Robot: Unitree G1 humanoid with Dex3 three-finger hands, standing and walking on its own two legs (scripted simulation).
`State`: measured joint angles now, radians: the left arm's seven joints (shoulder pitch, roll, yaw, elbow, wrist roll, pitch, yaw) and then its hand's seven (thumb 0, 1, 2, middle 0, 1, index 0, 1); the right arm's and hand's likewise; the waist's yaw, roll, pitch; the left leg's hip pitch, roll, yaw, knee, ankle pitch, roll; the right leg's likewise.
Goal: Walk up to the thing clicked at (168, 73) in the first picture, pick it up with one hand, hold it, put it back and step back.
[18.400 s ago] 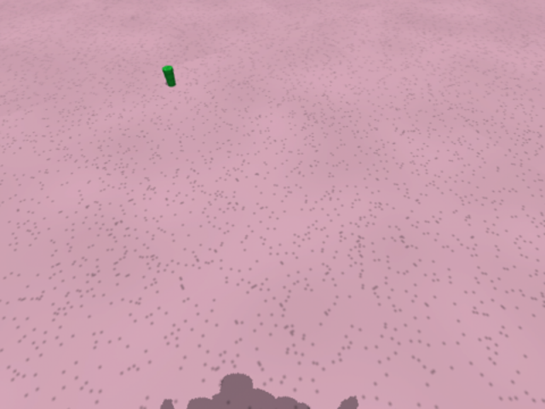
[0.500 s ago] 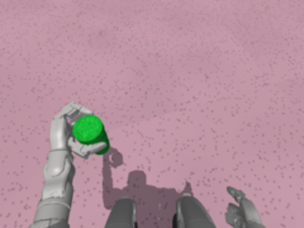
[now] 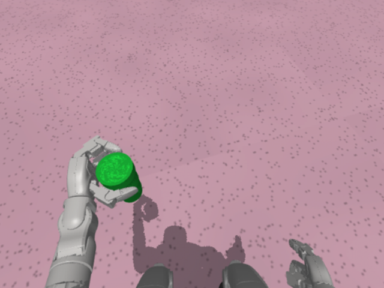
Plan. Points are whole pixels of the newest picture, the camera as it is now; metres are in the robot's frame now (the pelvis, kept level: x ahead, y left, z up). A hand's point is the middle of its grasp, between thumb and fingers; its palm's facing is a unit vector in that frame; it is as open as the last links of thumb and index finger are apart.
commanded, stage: lift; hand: left
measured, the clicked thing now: (123, 181) +0.32 +0.16 +0.00
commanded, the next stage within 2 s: hold in 0.02 s
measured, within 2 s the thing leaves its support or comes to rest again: neither
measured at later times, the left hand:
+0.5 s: hand (115, 166) +0.33 +0.17 +0.05, palm faces +0.09 -1.00 -0.02, open 10.4 cm
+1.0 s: hand (114, 166) +0.33 +0.16 +0.06, palm faces +0.09 -1.00 -0.01, open 10.4 cm
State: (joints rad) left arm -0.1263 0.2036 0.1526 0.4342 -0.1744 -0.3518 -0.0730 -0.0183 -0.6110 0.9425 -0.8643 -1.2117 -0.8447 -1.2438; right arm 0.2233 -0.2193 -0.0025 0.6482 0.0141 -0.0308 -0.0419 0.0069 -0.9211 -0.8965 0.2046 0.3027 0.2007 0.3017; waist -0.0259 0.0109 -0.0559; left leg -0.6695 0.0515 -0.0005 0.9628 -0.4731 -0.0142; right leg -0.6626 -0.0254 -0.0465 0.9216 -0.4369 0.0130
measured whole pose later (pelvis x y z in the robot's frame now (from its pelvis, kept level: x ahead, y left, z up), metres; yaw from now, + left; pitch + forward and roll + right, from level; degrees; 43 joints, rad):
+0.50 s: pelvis +0.00 +0.00 +0.01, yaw +0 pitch +8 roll -1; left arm -0.12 0.19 0.15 0.44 -0.17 -0.36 -0.07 -0.02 -0.61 0.94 -0.87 -1.21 -0.85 -1.24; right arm 0.23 -0.22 -0.01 0.65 0.01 0.00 -0.04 0.01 -0.93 -0.90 0.20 0.30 0.20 0.30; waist -0.02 0.01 -0.03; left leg -0.56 0.05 0.01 0.87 -0.44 -0.02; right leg -0.56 -0.02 -0.04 0.85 -0.41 0.01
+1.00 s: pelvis +0.00 +0.00 +0.02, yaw +0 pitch +6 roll -1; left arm -0.10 0.18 0.14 0.42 -0.17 -0.35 -0.07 -0.02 -0.61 0.94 -0.86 -1.21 -0.84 -1.24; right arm 0.21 -0.21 -0.01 0.66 0.02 -0.01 -0.03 0.01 -0.93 -0.90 0.20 0.30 0.20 0.30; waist -0.02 0.01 -0.02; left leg -0.50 0.05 0.01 0.82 -0.42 -0.02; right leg -0.50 -0.03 -0.04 0.79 -0.39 0.01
